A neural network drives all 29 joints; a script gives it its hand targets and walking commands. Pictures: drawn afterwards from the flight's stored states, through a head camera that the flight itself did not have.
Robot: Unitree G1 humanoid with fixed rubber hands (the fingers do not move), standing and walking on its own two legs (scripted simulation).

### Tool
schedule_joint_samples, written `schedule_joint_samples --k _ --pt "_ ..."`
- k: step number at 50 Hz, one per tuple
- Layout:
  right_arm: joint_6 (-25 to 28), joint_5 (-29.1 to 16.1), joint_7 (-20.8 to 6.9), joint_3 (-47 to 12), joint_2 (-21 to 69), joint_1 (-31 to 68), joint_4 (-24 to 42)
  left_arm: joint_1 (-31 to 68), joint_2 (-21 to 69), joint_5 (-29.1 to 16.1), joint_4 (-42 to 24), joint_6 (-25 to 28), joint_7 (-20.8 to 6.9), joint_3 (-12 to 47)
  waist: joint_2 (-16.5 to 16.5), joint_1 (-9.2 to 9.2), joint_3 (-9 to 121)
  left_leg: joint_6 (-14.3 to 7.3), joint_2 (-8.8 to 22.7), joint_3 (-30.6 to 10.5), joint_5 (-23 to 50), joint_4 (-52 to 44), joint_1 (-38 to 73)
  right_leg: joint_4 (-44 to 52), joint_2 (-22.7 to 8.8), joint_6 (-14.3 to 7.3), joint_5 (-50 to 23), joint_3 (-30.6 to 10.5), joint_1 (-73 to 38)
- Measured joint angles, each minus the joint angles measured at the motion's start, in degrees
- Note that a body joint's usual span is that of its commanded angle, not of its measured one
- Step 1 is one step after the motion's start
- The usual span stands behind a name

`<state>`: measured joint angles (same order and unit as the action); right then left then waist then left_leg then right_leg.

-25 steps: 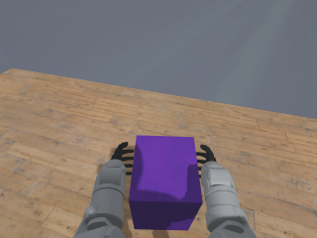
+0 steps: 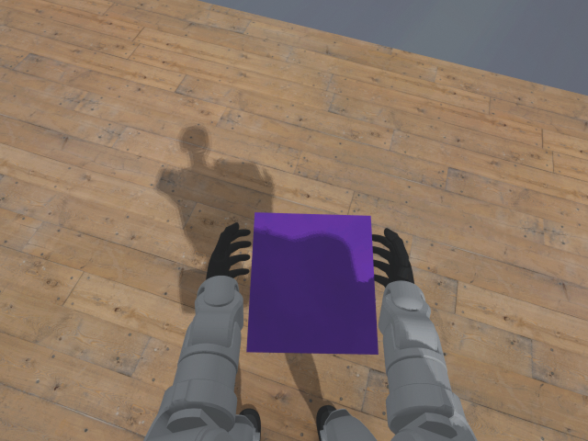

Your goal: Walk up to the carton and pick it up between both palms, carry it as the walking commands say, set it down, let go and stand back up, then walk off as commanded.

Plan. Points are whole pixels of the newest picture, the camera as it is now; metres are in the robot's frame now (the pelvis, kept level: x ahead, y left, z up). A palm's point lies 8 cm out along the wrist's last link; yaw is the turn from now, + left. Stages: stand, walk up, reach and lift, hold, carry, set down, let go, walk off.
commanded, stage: set down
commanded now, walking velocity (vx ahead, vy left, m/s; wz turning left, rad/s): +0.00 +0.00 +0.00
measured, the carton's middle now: (307, 291) +0.36 -0.05 -0.14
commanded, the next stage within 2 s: none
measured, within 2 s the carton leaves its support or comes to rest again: neither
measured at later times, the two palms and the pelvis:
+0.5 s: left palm (231, 278) +0.39 +0.08 -0.14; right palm (379, 287) +0.35 -0.17 -0.13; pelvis -0.01 -0.01 -0.07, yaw +0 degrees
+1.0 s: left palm (238, 282) +0.41 +0.07 -0.22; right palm (368, 291) +0.37 -0.17 -0.22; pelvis -0.03 -0.01 -0.15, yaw -1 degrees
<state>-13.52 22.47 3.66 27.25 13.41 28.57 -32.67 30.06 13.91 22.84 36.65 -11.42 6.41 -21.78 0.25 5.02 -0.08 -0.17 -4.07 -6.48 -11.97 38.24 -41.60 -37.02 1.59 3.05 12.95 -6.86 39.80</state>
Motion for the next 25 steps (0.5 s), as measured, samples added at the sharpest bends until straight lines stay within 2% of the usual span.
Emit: schedule_joint_samples --k 9,25 --pt "4.08 -3.15 -0.05 -1.12 -0.20 -0.52 2.13 0.14 0.02 -2.29 -2.07 3.52 1.42 1.69 0.46 -0.33 3.86 0.63 -0.43 -0.64 -1.47 6.42 -13.61 -6.81 0.61 -0.08 1.82 0.50 13.65" --pt "3.70 -6.17 3.96 -0.53 1.06 3.14 3.32 6.14 -2.19 -3.82 0.05 3.09 0.95 0.58 1.03 -1.77 9.15 1.69 -0.83 -0.84 -7.92 23.28 -31.83 -23.90 2.82 -0.25 8.10 0.72 32.13"
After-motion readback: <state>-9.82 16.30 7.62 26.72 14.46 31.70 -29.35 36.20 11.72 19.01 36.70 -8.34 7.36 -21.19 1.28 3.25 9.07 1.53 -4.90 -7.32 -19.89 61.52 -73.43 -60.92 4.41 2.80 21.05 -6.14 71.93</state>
